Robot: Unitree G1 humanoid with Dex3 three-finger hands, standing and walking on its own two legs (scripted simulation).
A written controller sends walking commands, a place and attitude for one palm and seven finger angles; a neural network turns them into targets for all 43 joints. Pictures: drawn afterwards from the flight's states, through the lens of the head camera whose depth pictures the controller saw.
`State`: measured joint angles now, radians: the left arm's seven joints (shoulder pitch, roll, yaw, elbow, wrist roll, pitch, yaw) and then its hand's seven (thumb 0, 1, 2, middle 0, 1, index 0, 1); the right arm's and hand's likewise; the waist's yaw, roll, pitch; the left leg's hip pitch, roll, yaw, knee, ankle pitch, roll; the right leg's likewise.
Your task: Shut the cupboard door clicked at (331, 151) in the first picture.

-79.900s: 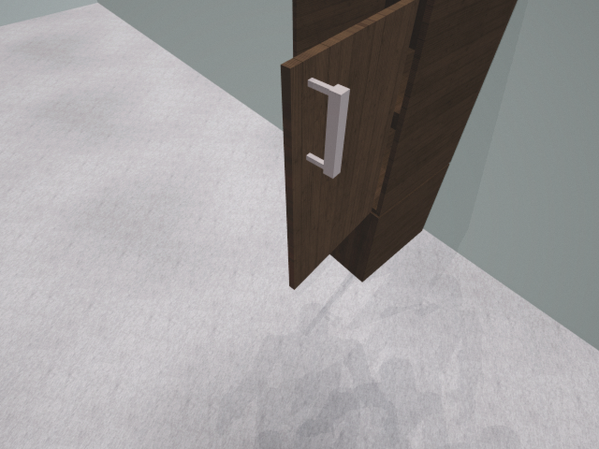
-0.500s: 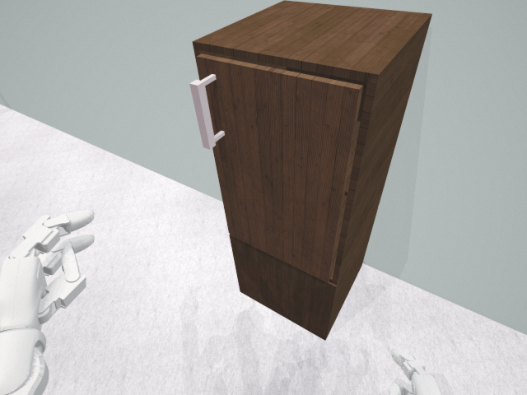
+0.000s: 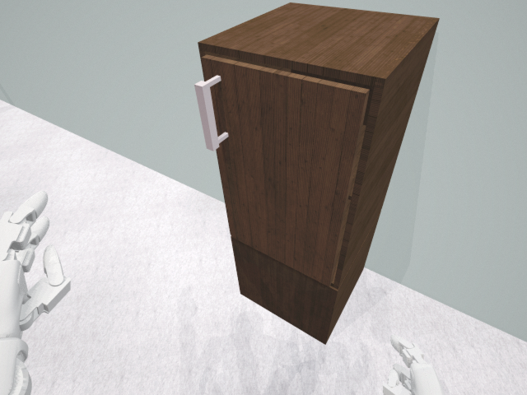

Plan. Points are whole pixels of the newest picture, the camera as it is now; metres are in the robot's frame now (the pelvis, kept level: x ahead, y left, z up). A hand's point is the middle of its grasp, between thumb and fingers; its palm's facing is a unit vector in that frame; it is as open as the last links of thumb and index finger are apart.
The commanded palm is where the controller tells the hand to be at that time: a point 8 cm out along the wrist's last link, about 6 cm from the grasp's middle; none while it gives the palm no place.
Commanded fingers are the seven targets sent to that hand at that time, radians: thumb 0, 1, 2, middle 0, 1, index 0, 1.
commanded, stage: step back with the hand held close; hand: left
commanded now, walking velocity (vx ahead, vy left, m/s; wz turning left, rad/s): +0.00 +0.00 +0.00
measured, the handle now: (214, 113) +0.65 +0.19 +0.13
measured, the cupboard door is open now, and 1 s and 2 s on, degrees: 0 0 0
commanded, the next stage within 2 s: stop stepping back and stand still in 1.12 s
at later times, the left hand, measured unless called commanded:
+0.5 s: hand (27, 303) +0.16 +0.29 +0.16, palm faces +0.39 -0.77 -0.51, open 7.4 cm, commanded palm +0.10 +0.32 +0.17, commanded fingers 0.00 0.90 0.90 -0.20 -0.30 -0.20 -0.30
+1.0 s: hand out of the picture +0.05 +0.30 +0.18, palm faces +0.51 -0.73 -0.46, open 7.4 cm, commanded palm -0.03 +0.34 +0.17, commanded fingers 0.00 0.90 0.90 -0.20 -0.30 -0.20 -0.30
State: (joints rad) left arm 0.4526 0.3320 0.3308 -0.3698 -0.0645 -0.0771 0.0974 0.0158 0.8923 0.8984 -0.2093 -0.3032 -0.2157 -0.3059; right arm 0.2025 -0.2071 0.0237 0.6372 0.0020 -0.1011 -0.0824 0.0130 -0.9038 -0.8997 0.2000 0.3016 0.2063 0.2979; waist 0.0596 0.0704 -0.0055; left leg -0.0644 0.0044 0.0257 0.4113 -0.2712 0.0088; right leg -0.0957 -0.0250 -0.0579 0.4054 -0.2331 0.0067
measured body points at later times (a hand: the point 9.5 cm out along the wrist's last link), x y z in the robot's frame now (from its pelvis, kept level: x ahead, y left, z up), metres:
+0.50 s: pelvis -0.04 +0.02 -0.01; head -0.04 +0.02 +0.44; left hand +0.13 +0.33 +0.19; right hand +0.13 -0.23 -0.09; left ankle -0.03 +0.11 -0.74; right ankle +0.00 -0.12 -0.74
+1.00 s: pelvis -0.14 +0.02 -0.02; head -0.15 +0.04 +0.43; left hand +0.02 +0.34 +0.20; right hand +0.00 -0.22 -0.10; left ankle -0.03 +0.12 -0.74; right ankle -0.11 -0.12 -0.72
